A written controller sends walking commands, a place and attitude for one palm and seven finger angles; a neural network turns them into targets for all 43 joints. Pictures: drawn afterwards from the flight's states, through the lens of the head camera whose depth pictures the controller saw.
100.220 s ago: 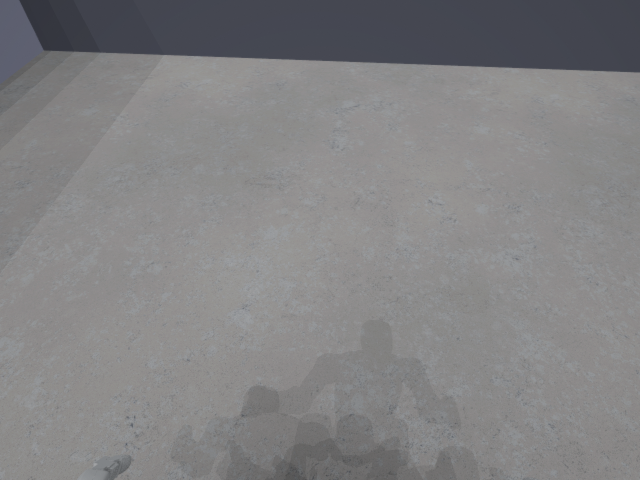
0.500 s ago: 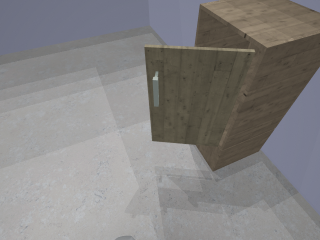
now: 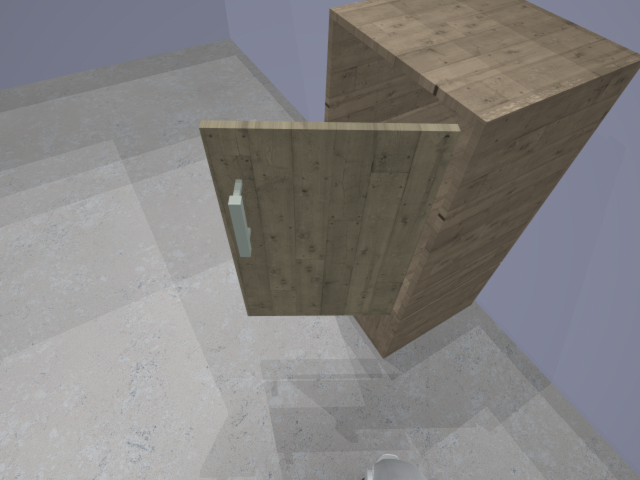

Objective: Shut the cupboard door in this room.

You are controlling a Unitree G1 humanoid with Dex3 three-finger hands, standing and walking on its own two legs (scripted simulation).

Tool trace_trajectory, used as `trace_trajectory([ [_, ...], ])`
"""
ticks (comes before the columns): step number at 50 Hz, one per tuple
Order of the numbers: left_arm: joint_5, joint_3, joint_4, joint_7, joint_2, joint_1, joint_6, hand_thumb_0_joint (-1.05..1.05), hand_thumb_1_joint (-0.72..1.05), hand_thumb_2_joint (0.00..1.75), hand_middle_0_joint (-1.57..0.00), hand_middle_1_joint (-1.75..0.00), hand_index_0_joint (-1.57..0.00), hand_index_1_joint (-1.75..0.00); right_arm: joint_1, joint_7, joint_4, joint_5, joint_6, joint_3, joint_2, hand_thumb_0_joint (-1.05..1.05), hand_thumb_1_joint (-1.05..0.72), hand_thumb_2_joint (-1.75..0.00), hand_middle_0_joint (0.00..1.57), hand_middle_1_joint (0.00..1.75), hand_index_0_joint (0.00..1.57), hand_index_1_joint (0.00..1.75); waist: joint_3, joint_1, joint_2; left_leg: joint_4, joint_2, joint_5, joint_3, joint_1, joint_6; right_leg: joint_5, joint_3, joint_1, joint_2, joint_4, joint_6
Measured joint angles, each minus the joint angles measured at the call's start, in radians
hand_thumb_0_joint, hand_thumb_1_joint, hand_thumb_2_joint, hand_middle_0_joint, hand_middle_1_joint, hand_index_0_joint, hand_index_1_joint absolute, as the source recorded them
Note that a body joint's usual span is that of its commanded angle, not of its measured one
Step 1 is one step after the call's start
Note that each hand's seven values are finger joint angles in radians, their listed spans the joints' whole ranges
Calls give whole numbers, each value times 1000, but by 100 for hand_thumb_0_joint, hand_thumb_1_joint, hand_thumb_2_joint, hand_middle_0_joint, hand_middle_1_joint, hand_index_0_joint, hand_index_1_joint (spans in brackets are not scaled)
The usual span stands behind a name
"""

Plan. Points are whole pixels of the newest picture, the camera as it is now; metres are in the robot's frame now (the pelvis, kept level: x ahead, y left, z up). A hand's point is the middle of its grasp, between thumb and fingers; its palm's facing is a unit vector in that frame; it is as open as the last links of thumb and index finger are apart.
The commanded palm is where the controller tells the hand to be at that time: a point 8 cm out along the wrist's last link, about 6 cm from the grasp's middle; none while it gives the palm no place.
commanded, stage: come to a stop and stand still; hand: left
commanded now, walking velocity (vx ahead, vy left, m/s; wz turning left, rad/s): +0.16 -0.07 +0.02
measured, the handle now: (242, 219) +0.52 +0.15 -0.04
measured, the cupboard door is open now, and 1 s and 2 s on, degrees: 60 60 60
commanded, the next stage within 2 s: look again from close up in 1.20 s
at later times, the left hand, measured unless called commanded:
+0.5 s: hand out of the picture +0.12 +0.16 -0.16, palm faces +0.09 -0.97 -0.24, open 7.3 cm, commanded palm none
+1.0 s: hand out of the picture +0.03 +0.19 -0.17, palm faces +0.04 -0.98 -0.20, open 7.4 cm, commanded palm none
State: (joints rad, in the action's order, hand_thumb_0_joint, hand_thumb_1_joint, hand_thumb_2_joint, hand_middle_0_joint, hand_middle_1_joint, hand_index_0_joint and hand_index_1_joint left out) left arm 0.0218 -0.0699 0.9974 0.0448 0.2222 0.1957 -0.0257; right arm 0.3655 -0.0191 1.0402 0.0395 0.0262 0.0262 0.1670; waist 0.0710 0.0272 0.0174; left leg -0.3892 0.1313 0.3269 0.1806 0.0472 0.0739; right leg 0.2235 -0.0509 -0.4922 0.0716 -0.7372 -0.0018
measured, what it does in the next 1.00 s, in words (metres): steps on the spot: right foot, then left foot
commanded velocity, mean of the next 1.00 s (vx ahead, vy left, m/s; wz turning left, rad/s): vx -0.10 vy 0.07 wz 0.00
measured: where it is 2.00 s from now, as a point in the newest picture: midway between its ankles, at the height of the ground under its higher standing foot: outside the picture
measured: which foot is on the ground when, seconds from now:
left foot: down 0.00-0.06, up 0.08-0.58, down 0.60-1.00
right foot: up 0.00-0.04, down 0.06-0.62, up 0.64-0.84, down 0.86-1.00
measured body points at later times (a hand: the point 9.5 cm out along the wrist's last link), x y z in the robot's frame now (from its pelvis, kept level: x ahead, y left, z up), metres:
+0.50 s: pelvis +0.06 -0.04 +0.00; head +0.11 -0.04 +0.45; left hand +0.12 +0.21 -0.14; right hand +0.19 -0.28 -0.14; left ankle +0.03 +0.10 -0.68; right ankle +0.10 -0.13 -0.74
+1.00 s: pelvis +0.03 +0.01 +0.00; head +0.05 +0.01 +0.45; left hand +0.03 +0.24 -0.15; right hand +0.07 -0.22 -0.15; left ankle +0.03 +0.12 -0.74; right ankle +0.01 -0.11 -0.74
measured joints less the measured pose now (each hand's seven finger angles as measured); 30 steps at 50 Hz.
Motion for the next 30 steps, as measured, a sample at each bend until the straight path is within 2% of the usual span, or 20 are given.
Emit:
trace_trajectory([
  [2, 0, 3, -4, 1, -2, -9, 13, 0, 91, 90, -19, -30, -20, -30, 14, 3, 11, -3, -7, 7, 5, 1, -91, -90, 20, 30, 20, 30, 4, 8, -9, -58, 18, 55, 4, -5, 23, -28, -18, 58, -14, 105, -9],
  [3, 2, 5, -7, 1, -1, -9, 27, 0, 91, 90, -19, -30, -20, -30, 24, 6, 17, -7, -11, 9, 8, 1, -91, -90, 20, 30, 20, 30, 0, 7, -9, -121, 25, 93, 1, 11, 19, -21, -17, 90, -18, 147, -9],
  [4, 3, 4, -2, -6, -12, -19, 42, 0, 91, 90, -19, -30, -20, -30, 14, 7, 29, -13, -19, 12, 17, 1, -91, -90, 20, 30, 20, 30, 7, 1, -27, -230, 33, 153, -30, 49, -3, 9, -20, 82, -34, 117, -12],
  [6, -2, 16, 6, -23, -40, -37, 57, 0, 91, 90, -19, -30, -20, -30, -18, 2, 34, -24, -43, 17, 34, 1, -91, -90, 20, 30, 20, 30, 29, 4, -60, -445, 4, 232, -114, 141, -34, 34, -37, 97, -52, 97, -31],
  [7, -2, 24, 9, -30, -52, -43, 60, 0, 91, 90, -19, -30, -20, -30, -35, -2, 32, -28, -47, 17, 39, 1, -91, -90, 20, 30, 20, 30, 36, 5, -67, -517, -18, 238, -133, 182, -41, 26, -43, 114, -55, 115, -40],
  [10, -4, 40, 12, -53, -77, -56, 54, 0, 91, 90, -19, -30, -20, -30, -86, -10, 17, -38, -51, 14, 41, 1, -91, -90, 20, 30, 20, 30, 43, -1, -61, -608, -74, 216, -142, 279, -44, 0, -48, 161, -54, 188, -52],
  [16, -4, 36, 3, -74, -78, -70, 36, 0, 93, 90, -20, -30, -20, -30, -191, -3, -23, -32, -80, 20, 41, 1, -91, -90, 20, 30, 20, 30, 28, -31, -44, -643, -133, 148, -155, 390, -23, -30, -56, 209, -52, 279, -59],
  [22, 1, 28, -3, -79, -70, -54, 22, 0, 91, 90, -20, -30, -20, -30, -272, 8, -68, -26, -94, 30, 52, 1, -91, -90, 20, 30, 20, 30, 19, -53, -32, -635, -142, 113, -183, 411, -11, -41, -59, 215, -38, 295, -49],
  [27, 11, 18, -7, -75, -44, -24, 13, 0, 91, 90, -20, -30, -20, -30, -291, 13, -90, -30, -81, 25, 49, 1, -91, -90, 20, 30, 20, 30, 10, -70, -1, -433, -126, 109, -184, 316, -22, -41, -52, 196, -14, 275, -27],
  [30, 6, 13, 3, -73, -26, 4, 7, 0, 91, 90, -20, -30, -20, -30, -272, 15, -93, -31, -60, 15, 46, 1, -91, -90, 20, 30, 20, 30, -6, -70, 10, -186, -113, -31, -176, 196, -31, -22, -48, 173, -7, 224, -2],
])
